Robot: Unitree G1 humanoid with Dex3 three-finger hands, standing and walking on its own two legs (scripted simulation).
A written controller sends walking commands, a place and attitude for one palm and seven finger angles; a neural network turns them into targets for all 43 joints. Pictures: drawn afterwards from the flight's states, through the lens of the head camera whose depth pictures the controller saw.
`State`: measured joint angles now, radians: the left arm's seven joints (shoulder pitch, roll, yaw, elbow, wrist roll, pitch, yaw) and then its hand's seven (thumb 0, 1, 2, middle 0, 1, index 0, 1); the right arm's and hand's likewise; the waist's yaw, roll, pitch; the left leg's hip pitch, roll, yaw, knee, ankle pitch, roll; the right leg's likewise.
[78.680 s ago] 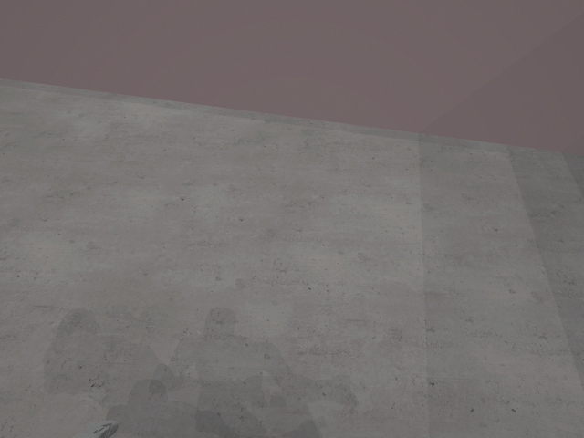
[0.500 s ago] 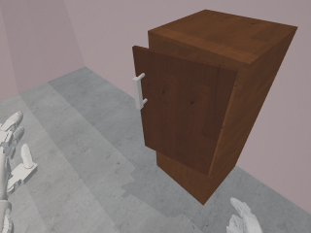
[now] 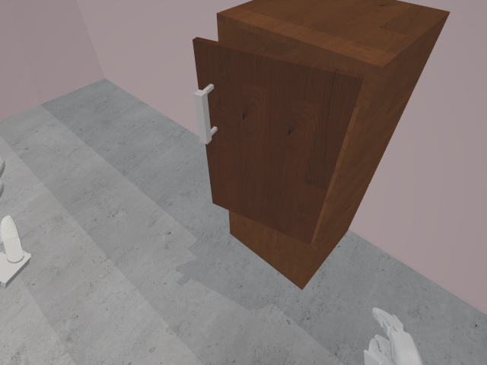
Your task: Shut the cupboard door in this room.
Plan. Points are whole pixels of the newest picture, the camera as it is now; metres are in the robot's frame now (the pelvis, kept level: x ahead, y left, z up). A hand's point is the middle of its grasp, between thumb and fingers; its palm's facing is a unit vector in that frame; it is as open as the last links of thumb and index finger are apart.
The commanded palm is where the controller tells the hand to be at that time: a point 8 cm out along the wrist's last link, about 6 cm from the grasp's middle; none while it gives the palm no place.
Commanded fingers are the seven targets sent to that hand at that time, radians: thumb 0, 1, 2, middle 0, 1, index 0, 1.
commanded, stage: step back with the hand held close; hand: left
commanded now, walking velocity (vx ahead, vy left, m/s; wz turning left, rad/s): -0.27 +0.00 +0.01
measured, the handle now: (207, 114) +0.69 +0.13 +0.04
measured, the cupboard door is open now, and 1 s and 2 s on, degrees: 14 14 14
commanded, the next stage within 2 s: stop stepping back and stand still in 1.32 s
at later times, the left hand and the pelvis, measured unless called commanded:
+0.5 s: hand (9, 282) +0.17 +0.27 +0.17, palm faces +0.46 -0.76 -0.46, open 7.4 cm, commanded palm +0.10 +0.30 +0.19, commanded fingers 0.00 0.90 0.90 -0.20 -0.30 -0.20 -0.30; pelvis -0.04 +0.00 -0.01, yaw +0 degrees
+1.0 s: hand (1, 329) +0.13 +0.25 +0.18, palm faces +0.44 -0.77 -0.46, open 7.4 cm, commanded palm +0.05 +0.29 +0.19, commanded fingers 0.00 0.90 0.90 -0.20 -0.30 -0.20 -0.30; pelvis -0.07 -0.02 -0.01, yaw +4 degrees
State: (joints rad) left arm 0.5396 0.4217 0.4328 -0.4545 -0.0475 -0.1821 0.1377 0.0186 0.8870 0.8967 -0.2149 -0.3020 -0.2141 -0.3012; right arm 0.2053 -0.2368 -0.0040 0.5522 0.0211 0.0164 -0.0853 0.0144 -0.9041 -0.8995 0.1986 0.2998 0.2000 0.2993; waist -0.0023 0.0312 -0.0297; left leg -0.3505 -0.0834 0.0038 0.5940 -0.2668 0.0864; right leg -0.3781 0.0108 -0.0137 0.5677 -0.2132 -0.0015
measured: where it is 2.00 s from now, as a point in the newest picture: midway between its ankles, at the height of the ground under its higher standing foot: outside the picture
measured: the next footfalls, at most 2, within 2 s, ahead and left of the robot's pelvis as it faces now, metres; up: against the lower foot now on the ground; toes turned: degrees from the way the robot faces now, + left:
right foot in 1.38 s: -0.22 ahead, -0.15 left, +0.00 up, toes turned +2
left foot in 1.68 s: -0.08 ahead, +0.12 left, +0.00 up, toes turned +1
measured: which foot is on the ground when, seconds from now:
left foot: down 0.00-1.00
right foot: down 0.00-1.00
